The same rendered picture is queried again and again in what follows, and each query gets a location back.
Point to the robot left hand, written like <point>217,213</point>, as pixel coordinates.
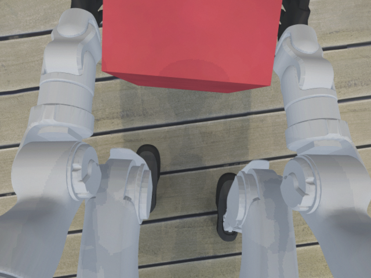
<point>91,6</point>

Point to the robot right forearm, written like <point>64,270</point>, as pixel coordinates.
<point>309,96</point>

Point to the carton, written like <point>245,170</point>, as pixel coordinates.
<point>222,46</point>

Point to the left robot foot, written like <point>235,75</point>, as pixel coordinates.
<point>152,158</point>

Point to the robot left forearm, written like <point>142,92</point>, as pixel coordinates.
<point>66,89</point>

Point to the robot left shin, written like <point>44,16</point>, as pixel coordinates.
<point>122,153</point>

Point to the robot right hand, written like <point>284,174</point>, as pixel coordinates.
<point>297,12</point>

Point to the robot right upper arm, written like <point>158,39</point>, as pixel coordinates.
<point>332,194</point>

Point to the robot left upper arm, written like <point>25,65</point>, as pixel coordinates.
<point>50,179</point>

